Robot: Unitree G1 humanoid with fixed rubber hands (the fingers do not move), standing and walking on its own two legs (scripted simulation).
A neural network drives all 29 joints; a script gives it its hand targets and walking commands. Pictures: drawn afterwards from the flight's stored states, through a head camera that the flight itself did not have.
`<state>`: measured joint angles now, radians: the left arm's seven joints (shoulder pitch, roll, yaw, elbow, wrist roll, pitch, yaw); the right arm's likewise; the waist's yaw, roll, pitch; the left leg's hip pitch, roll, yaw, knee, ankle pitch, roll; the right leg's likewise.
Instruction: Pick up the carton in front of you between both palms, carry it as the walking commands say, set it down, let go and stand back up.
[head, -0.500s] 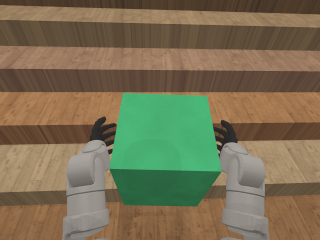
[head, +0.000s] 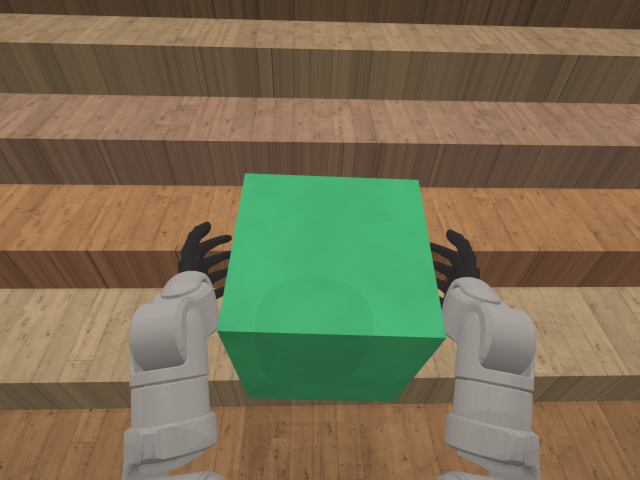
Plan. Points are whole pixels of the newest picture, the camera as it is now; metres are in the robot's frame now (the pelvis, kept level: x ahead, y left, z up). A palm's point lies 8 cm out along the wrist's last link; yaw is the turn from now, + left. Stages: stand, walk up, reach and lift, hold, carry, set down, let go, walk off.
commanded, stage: carry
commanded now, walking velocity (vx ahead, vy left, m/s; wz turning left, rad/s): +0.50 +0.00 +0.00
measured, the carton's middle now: (326, 298) +0.35 +0.00 +0.06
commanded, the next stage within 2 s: none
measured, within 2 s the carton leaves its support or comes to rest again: neither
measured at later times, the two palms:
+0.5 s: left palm (213, 191) +0.47 +0.16 +0.14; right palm (430, 187) +0.50 -0.14 +0.14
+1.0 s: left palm out of the picture +0.79 +0.15 +0.35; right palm out of the picture +0.78 -0.15 +0.36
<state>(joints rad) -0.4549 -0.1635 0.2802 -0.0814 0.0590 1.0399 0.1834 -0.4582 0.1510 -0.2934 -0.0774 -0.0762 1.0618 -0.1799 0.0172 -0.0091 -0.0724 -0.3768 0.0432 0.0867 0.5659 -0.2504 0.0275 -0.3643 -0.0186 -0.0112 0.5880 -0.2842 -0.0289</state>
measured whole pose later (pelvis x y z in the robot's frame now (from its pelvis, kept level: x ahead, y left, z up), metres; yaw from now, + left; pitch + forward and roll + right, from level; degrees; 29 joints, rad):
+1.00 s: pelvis +0.44 +0.02 +0.18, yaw -1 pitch +4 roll -2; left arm -0.60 -0.13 0.33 -0.24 0.07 1.17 0.25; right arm -0.64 0.08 -0.27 -0.14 0.05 1.18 -0.21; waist -0.10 0.00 -0.05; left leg -0.01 0.04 0.09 0.26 -0.28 0.07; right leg -1.16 -0.09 -0.15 1.58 -0.46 -0.12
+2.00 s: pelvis +1.07 -0.02 +0.53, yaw -1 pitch +2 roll -3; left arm -0.63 -0.13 0.30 -0.11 0.05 1.18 0.22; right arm -0.60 0.11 -0.33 -0.13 -0.03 1.20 -0.21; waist 0.09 0.01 -0.03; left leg -0.09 0.18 0.05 0.59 -0.06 0.05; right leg -0.82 0.00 -0.20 1.14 -0.33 -0.10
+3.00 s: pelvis +1.69 -0.06 +0.87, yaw +1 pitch +2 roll -3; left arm -0.62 -0.14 0.26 -0.13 0.02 1.17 0.23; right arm -0.60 0.09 -0.37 -0.13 -0.05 1.18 -0.21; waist 0.14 0.01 0.00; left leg -0.38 0.02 -0.13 1.41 -0.17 0.05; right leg -0.81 0.00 -0.21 1.11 -0.34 -0.13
